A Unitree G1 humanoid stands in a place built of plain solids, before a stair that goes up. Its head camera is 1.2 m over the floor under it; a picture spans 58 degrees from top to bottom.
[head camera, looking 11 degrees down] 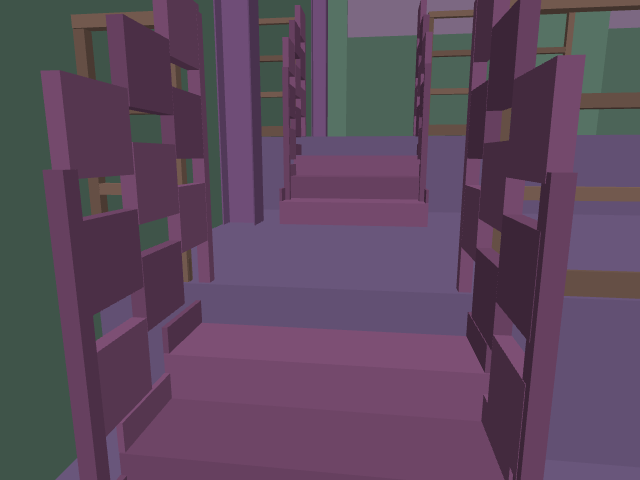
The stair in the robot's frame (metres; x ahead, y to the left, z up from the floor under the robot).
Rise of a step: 0.17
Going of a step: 0.30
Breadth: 1.12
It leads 7 degrees to the right of straight ahead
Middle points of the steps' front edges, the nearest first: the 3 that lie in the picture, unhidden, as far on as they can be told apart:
1.06 0.04 0.34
1.36 0.00 0.51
1.66 -0.04 0.68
